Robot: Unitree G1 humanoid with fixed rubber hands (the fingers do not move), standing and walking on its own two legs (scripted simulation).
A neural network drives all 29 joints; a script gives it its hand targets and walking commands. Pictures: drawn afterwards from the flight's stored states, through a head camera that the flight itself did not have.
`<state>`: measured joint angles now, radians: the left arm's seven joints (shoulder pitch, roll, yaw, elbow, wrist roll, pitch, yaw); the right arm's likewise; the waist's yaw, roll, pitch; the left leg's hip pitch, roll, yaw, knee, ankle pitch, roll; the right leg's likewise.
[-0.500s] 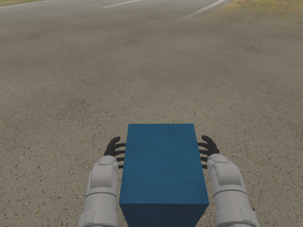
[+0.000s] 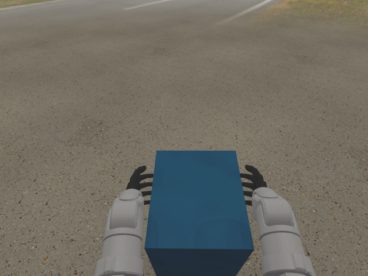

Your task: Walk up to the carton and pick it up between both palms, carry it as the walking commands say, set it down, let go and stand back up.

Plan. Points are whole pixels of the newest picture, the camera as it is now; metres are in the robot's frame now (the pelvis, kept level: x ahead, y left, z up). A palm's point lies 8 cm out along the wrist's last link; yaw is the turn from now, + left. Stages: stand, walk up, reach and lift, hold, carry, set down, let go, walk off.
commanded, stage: hold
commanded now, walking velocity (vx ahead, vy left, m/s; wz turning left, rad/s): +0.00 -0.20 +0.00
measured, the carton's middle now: (195, 216) +0.29 +0.00 -0.02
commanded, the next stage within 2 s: carry in 0.02 s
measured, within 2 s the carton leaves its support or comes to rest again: neither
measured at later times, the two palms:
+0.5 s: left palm (160, 190) +0.29 +0.08 +0.08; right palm (288, 189) +0.29 -0.20 +0.08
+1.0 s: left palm (159, 192) +0.27 +0.08 +0.09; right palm (289, 190) +0.29 -0.20 +0.09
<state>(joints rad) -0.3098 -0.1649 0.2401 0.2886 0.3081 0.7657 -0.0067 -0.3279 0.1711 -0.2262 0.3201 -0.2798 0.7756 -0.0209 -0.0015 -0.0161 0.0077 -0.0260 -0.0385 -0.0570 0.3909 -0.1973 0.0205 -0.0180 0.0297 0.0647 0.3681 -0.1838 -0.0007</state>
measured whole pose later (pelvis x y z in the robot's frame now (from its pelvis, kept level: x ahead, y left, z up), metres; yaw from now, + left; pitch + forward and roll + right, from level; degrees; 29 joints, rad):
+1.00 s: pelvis +0.01 -0.07 -0.01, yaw +3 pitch +3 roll +0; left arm -0.25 -0.15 0.11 -0.19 0.15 1.24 0.10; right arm -0.25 0.15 -0.12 -0.18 -0.11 1.26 -0.14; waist 0.00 0.00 -0.17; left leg -0.30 0.06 0.08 0.53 -0.28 -0.02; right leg -0.31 0.05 -0.12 0.49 -0.24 -0.09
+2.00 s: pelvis +0.00 -0.04 -0.01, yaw +3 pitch +3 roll +0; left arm -0.23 -0.15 0.11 -0.15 0.16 1.15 0.10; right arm -0.25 0.15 -0.11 -0.12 -0.12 1.16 -0.13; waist 0.00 -0.01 -0.15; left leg -0.30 0.02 0.10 0.53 -0.27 0.02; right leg -0.33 0.00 -0.11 0.52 -0.24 -0.05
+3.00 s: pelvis +0.00 -0.03 -0.01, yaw +4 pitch +3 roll +0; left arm -0.24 -0.15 0.13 -0.06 0.18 1.06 0.09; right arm -0.27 0.15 -0.13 -0.03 -0.14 1.07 -0.12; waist 0.00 -0.02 -0.15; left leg -0.30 0.00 0.10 0.51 -0.26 0.04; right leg -0.33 -0.01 -0.10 0.51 -0.24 -0.04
